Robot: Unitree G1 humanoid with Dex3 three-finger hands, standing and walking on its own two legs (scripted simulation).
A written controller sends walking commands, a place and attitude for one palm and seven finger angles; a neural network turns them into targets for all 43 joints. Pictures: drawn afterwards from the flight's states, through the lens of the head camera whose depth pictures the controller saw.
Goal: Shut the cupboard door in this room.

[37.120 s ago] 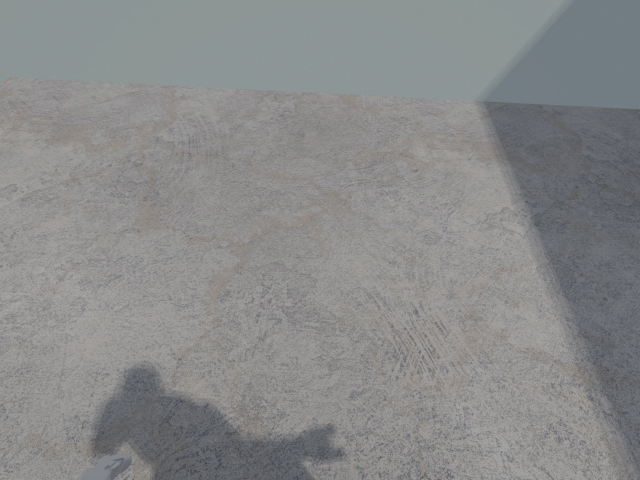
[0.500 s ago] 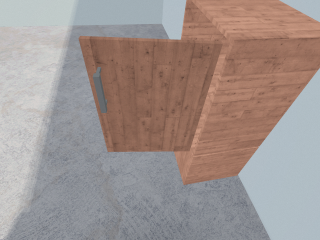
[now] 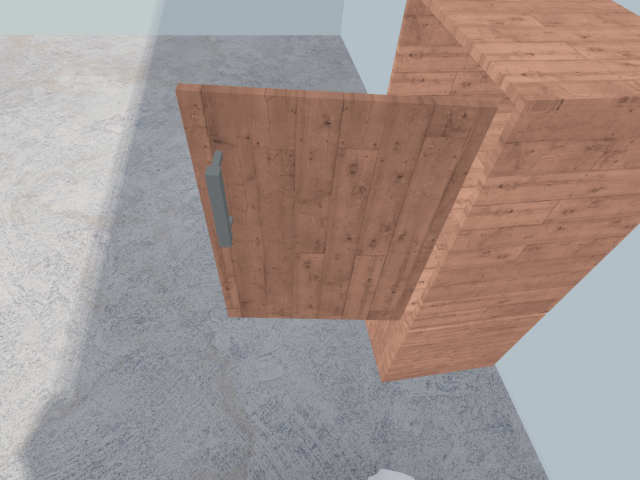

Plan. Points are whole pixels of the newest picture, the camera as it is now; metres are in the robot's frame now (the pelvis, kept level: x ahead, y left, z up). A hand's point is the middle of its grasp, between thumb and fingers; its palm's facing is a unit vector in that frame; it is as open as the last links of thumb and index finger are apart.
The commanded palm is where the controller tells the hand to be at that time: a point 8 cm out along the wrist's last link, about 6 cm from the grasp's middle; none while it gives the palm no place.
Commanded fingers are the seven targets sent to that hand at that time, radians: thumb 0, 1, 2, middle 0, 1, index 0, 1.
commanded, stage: shuffle to correct the standing spot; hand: left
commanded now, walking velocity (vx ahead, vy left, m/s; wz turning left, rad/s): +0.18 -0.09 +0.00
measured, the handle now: (222, 201) +0.50 +0.18 +0.04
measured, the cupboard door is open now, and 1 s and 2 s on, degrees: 81 81 81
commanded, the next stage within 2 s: come to a stop and stand still in 0.10 s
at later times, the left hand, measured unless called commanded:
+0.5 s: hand (231, 440) +0.21 +0.14 -0.18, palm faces +0.05 -0.99 -0.16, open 7.2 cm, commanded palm none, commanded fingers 0.00 0.90 0.90 -0.20 -0.30 -0.20 -0.30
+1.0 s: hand out of the picture +0.04 +0.23 -0.18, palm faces +0.01 -0.98 -0.17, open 7.4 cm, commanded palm none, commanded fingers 0.00 0.90 0.90 -0.20 -0.30 -0.20 -0.30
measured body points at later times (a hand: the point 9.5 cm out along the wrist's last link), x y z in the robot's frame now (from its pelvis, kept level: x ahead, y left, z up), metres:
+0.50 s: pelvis +0.10 -0.02 -0.01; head +0.14 -0.01 +0.43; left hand +0.20 +0.19 -0.17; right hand +0.10 -0.25 -0.17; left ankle +0.07 +0.07 -0.71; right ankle +0.15 -0.15 -0.74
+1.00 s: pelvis +0.04 +0.04 +0.00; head +0.06 +0.07 +0.45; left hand +0.04 +0.28 -0.17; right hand +0.10 -0.20 -0.13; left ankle +0.12 +0.09 -0.74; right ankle -0.04 -0.13 -0.67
